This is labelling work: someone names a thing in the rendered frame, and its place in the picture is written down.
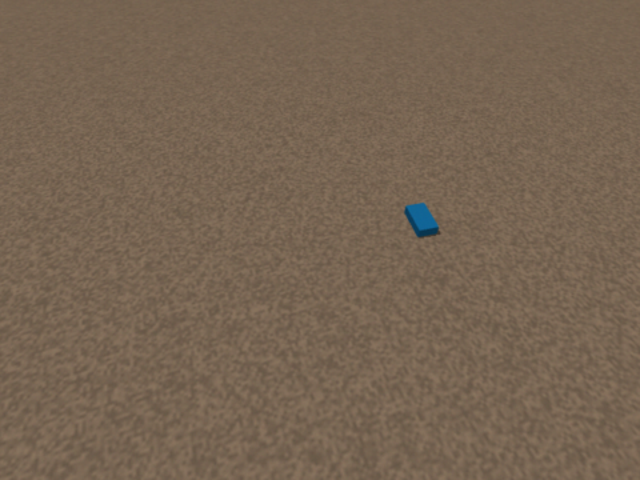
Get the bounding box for small box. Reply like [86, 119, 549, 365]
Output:
[404, 203, 439, 237]

